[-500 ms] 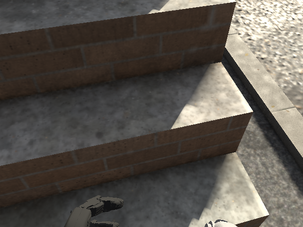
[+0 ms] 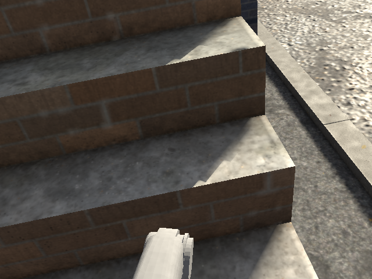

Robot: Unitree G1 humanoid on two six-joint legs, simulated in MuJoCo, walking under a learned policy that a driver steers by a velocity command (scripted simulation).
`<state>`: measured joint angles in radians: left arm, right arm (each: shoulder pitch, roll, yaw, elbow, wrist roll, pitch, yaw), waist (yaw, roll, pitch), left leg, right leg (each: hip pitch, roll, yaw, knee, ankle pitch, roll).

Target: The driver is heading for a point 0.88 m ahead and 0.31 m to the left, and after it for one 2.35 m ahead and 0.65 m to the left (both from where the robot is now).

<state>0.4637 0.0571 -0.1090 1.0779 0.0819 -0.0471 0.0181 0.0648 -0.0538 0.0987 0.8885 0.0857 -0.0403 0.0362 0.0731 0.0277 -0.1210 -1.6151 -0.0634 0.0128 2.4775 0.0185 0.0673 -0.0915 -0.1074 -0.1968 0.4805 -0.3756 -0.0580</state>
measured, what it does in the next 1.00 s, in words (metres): climbs, turning left: left foot 0.31 m higher, then left foot 0.09 m lower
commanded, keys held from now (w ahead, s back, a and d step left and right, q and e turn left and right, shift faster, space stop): w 0.12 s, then no key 0.30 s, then q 0.58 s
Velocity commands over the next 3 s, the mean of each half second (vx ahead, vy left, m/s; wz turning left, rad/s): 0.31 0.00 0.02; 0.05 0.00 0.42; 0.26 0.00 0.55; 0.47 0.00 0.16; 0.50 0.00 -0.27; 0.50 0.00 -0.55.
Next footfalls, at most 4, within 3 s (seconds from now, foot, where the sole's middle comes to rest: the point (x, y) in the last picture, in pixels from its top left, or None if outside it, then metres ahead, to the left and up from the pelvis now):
0.22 left None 0.23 0.09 -0.48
0.44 left None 0.22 0.11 -0.57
0.50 right None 0.26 -0.17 -0.57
0.98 right None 0.25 -0.08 -0.57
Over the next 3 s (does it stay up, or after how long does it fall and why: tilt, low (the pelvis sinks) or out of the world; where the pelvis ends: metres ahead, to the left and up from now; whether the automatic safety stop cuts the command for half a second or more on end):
stays up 0.49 0.25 0.58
